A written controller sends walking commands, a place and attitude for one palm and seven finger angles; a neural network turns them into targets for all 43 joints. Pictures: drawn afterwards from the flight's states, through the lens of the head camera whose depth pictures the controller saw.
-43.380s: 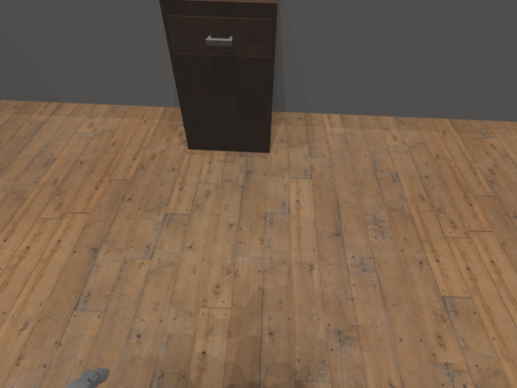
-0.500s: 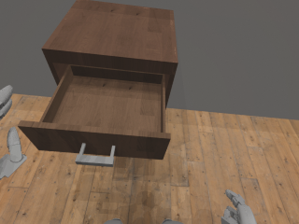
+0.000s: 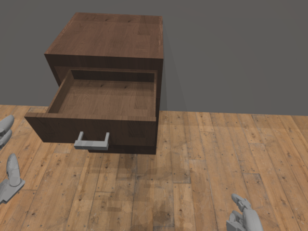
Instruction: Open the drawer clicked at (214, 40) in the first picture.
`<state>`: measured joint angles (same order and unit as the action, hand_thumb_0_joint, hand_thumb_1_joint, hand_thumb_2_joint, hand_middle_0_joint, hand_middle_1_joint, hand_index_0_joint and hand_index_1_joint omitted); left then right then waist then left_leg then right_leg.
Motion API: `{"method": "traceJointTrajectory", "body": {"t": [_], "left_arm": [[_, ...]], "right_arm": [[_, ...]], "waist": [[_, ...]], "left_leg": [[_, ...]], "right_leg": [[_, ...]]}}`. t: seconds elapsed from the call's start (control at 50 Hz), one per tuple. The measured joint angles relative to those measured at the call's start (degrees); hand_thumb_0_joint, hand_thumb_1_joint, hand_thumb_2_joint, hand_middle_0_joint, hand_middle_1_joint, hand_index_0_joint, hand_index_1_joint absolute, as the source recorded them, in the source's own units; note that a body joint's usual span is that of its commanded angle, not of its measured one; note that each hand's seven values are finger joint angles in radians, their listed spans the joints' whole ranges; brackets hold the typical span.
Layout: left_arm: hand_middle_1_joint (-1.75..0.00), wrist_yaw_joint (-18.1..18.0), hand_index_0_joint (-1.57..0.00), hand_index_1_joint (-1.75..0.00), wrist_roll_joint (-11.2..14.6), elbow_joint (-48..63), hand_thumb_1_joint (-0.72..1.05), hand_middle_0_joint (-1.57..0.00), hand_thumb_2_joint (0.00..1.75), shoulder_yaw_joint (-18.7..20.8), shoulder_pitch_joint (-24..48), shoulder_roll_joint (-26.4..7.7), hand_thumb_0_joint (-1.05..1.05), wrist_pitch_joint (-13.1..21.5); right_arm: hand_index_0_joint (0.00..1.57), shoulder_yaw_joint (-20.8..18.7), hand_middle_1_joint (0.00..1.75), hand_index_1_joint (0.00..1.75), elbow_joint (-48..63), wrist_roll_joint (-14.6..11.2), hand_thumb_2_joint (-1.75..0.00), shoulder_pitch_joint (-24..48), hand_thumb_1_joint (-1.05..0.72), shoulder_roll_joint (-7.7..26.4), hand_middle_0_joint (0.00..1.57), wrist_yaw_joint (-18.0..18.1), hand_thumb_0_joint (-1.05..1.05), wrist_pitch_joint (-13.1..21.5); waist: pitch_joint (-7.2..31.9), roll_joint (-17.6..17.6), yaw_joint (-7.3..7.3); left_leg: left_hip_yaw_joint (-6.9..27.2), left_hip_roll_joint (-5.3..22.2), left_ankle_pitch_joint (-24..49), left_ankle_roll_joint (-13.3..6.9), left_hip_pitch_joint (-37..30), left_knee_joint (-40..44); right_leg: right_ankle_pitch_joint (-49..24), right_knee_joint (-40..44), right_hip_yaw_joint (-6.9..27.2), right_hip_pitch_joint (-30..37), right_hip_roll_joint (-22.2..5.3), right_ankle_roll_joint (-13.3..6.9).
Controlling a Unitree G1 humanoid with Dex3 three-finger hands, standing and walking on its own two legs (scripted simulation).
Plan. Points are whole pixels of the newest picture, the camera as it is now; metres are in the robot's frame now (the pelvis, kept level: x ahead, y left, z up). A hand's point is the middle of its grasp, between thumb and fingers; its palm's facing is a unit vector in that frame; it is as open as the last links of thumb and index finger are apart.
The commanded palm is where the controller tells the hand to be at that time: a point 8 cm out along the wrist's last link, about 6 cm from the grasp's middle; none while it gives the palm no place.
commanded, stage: stop stepping back and stand still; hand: left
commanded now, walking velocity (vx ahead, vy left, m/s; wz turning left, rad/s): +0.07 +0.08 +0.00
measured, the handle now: (93, 140) +0.43 +0.23 -0.10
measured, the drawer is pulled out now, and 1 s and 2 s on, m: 0.29 0.29 0.29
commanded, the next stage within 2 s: let the arm hang, fingers relaxed in 1.62 s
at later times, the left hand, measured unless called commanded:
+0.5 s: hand out of the picture +0.08 +0.22 +0.14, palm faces +0.37 -0.82 -0.43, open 7.5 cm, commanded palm +0.02 +0.27 +0.18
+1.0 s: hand out of the picture +0.09 +0.18 +0.14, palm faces +0.33 -0.84 -0.44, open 7.5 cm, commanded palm +0.03 +0.23 +0.18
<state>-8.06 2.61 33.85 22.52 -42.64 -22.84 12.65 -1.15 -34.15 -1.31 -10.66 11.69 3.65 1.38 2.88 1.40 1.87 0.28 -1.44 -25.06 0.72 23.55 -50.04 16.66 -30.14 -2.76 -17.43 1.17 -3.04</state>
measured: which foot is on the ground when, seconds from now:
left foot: up 0.00-0.04, down 0.06-0.76, up 0.78-1.00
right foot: down 0.00-0.54, up 0.56-0.72, down 0.74-1.00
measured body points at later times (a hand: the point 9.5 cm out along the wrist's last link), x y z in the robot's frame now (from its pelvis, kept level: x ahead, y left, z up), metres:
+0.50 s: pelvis -0.10 -0.02 +0.00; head -0.10 -0.01 +0.45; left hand +0.06 +0.26 +0.17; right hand +0.05 -0.25 -0.10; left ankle -0.10 +0.11 -0.72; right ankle -0.03 -0.09 -0.73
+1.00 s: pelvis -0.09 -0.05 +0.01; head -0.06 -0.04 +0.45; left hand +0.07 +0.23 +0.17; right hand +0.07 -0.29 -0.08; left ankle -0.07 +0.08 -0.71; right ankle -0.09 -0.11 -0.74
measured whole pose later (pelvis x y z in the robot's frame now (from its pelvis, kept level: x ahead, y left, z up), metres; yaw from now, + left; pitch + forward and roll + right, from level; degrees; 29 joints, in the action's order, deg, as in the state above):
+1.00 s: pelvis -0.09 -0.05 +0.01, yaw +2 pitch +0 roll +1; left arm -8.9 1.8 33.1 17.9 -38.9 -19.6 11.7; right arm -1.0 -35.0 -0.2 -11.9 11.7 2.6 3.9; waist -3.6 2.1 1.4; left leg -2.3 0.8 -16.6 -1.2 20.0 -37.8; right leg 13.7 -25.5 -5.5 -12.2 2.0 -5.1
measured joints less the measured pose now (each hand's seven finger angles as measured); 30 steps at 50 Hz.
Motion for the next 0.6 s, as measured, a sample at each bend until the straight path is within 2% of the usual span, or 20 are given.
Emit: {"method": "traceJointTrajectory", "body": {"t": [0.06, 0.1, 0.14, 0.18, 0.22, 0.28, 0.32, 0.36, 0.42, 0.46, 0.52, 0.56, 0.6], "left_arm": [[-0.30, -1.6, -0.21, -0.31, -0.1, -1.3, 0.88, -0.21, 0.90, -1.2, 3.1, 1.3, 0.01, -1.6], [-0.30, -2.1, -0.21, -0.31, 0.1, -1.0, 0.88, -0.21, 0.90, -2.3, 5.6, 1.7, 0.01, -2.1], [-0.30, -2.1, -0.21, -0.31, 0.0, 0.4, 0.88, -0.21, 0.90, -2.5, 6.2, 1.6, 0.02, -2.5], [-0.30, -1.9, -0.20, -0.31, -0.4, 2.3, 0.88, -0.21, 0.90, -2.4, 5.4, 1.0, 0.02, -2.7], [-0.30, -1.5, -0.20, -0.31, -0.5, 3.8, 0.89, -0.21, 0.90, -2.2, 4.8, 0.2, 0.02, -2.1], [-0.30, -1.0, -0.21, -0.31, -0.4, 4.0, 0.88, -0.21, 0.90, -1.6, 4.9, -0.8, 0.02, -0.7], [-0.30, -0.7, -0.21, -0.31, -0.5, 2.7, 0.88, -0.21, 0.90, -1.3, 5.3, -1.2, 0.02, 0.0], [-0.30, -0.4, -0.21, -0.31, -0.4, 0.9, 0.88, -0.21, 0.90, -1.2, 5.6, -0.5, 0.01, 0.0], [-0.30, -0.1, -0.21, -0.31, -0.5, -2.0, 0.88, -0.21, 0.90, -1.8, 6.0, 1.6, 0.01, -0.5], [-0.30, -0.2, -0.21, -0.31, -0.8, -3.3, 0.88, -0.21, 0.90, -2.6, 5.9, 2.4, 0.01, -1.3], [-0.30, -0.6, -0.21, -0.31, -1.2, -2.3, 0.88, -0.21, 0.90, -4.1, 5.2, 3.1, 0.01, -2.1], [-0.30, -1.0, -0.21, -0.31, -1.4, -0.8, 0.88, -0.21, 0.90, -4.3, 5.2, 2.6, 0.02, -2.2], [-0.30, -1.2, -0.21, -0.31, -1.9, 0.7, 0.88, -0.21, 0.90, -3.7, 5.1, 1.5, 0.02, -2.2]], "right_arm": [[0.20, -0.2, 0.29, 0.30, 0.9, 0.1, -0.90, -0.6, -0.90, 1.8, 0.20, 0.6, 0.02, 1.0], [0.20, -0.6, 0.29, 0.30, 0.4, 0.3, -0.90, 0.1, -0.90, 1.6, 0.20, 0.7, 0.02, 1.9], [0.19, -0.4, 0.29, 0.30, 0.8, 0.5, -0.90, 0.4, -0.90, 0.7, 0.20, 0.0, 0.02, 2.8], [0.19, 0.1, 0.29, 0.30, 1.6, 0.9, -0.90, 0.1, -0.90, -0.4, 0.20, -0.7, 0.02, 4.0], [0.19, 0.9, 0.29, 0.30, 2.0, 0.9, -0.90, -0.5, -0.90, -1.3, 0.20, -1.6, 0.02, 4.9], [0.20, 1.9, 0.29, 0.30, 1.5, 0.7, -0.90, -1.0, -0.90, -2.1, 0.20, -2.4, 0.02, 4.8], [0.20, 2.3, 0.30, 0.30, 0.9, 0.5, -0.90, -1.8, -0.90, -2.3, 0.20, -2.4, 0.02, 3.8], [0.20, 2.2, 0.30, 0.30, 0.4, 0.1, -0.90, -2.4, -0.90, -2.2, 0.20, -2.4, 0.02, 2.5], [0.20, 1.8, 0.30, 0.30, -1.2, 0.3, -0.90, -2.5, -0.90, -1.7, 0.20, -2.5, 0.02, 1.2], [0.20, 1.7, 0.30, 0.30, -1.6, 0.5, -0.90, -3.1, -0.90, -1.3, 0.20, -2.2, 0.02, 0.7], [0.20, 1.4, 0.30, 0.30, -1.3, 1.0, -0.90, -4.3, -0.90, -0.1, 0.20, -1.2, 0.02, 1.6], [0.20, 0.9, 0.30, 0.30, -1.3, 1.6, -0.90, -4.3, -0.90, -0.1, 0.20, -0.7, 0.02, 2.8], [0.20, 0.5, 0.30, 0.30, -1.3, 1.7, -0.90, -4.8, -0.90, -0.6, 0.20, -0.6, 0.02, 4.2]], "waist": [[-0.7, -0.2, 0.57], [-2.9, 1.8, 0.13], [-4.4, 3.7, -0.85], [-4.6, 3.9, -0.86], [-4.4, 3.1, -0.59], [-4.9, 0.4, -0.26], [-4.1, -1.0, -0.27], [-3.2, -1.5, -0.74], [-2.8, -0.5, -1.00], [-2.4, 0.4, -0.72], [-2.4, 0.7, -0.10], [-3.8, 1.8, 0.04], [-4.2, 2.3, 0.16]], "left_leg": [[-0.3, 1.5, 6.0, -1.4, -9.0, 16.3], [-0.6, 0.5, 5.0, -0.8, -11.7, 21.2], [-1.7, -0.3, 6.8, -1.1, -12.4, 21.7], [-2.1, -0.1, 7.9, -1.1, -12.4, 21.6], [-1.9, 0.4, 8.3, -0.8, -11.9, 21.1], [-0.7, 2.2, 8.0, -0.3, -11.0, 18.9], [0.1, 2.9, 4.8, -1.0, -9.3, 16.2], [0.2, 2.3, 0.2, -1.9, -6.0, 9.8], [-0.9, 1.0, 0.6, -2.4, -2.1, 1.3], [-2.3, 1.1, 0.8, -2.8, -2.6, 4.1], [-2.7, 1.8, 1.1, -3.7, -7.3, 16.6], [-3.0, 1.6, 8.9, -2.8, -8.0, 18.9], [-3.1, 1.6, 10.6, -1.9, -8.3, 19.1]], "right_leg": [[0.1, -2.0, -1.9, -1.3, -0.3, 0.4], [-0.3, -3.9, -1.7, -1.8, -1.7, 0.8], [-0.5, -5.3, 0.1, -2.0, -2.2, 2.2], [3.8, -6.7, 0.3, -2.0, -2.2, 2.9], [3.8, -5.1, -0.1, -0.7, -1.9, 3.2], [-3.9, -0.8, -1.9, 1.2, -0.3, 1.3], [-3.8, -0.3, -2.6, 1.1, 0.5, -0.2], [-4.1, -0.3, -2.4, -0.2, 0.7, -1.1], [-5.6, -0.3, -1.6, -1.8, -0.1, -1.5], [-5.8, -0.3, -1.5, -2.6, -0.7, -1.5], [-4.2, -2.1, -2.1, -4.2, -0.6, -1.1], [2.0, -7.2, -1.1, -5.7, -0.5, 0.1], [6.2, -17.5, 0.0, -8.3, 0.1, 1.4]]}}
